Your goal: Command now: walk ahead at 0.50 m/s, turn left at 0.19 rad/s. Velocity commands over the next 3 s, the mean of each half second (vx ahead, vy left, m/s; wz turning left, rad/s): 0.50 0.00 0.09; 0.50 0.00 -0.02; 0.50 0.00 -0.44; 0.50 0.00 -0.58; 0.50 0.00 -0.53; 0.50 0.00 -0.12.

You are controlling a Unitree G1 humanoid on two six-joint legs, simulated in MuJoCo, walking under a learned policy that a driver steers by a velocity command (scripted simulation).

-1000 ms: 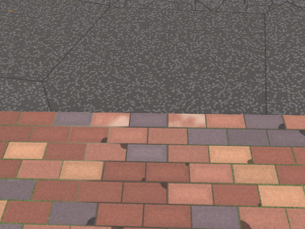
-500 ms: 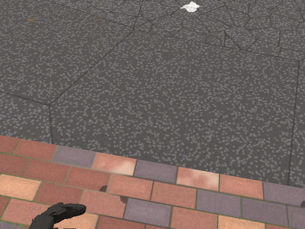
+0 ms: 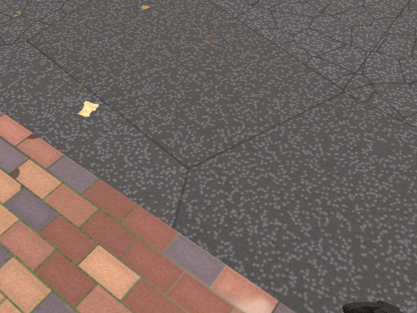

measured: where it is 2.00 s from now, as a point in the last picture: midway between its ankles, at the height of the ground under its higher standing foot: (245, 168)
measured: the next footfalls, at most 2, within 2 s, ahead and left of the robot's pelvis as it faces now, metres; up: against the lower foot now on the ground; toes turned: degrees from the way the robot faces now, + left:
left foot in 0.08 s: +0.18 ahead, +0.10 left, +0.00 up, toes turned +3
right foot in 0.62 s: +0.48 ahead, -0.07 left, +0.00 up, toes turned -4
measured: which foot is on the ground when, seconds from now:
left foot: up 0.00-0.06, down 0.08-0.62, up 0.64-1.00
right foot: down 0.00-0.08, up 0.10-0.60, down 0.62-1.00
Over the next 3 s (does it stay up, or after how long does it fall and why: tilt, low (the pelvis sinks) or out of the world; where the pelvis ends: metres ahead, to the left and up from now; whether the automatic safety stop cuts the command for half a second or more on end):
stays up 1.33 -0.37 -0.05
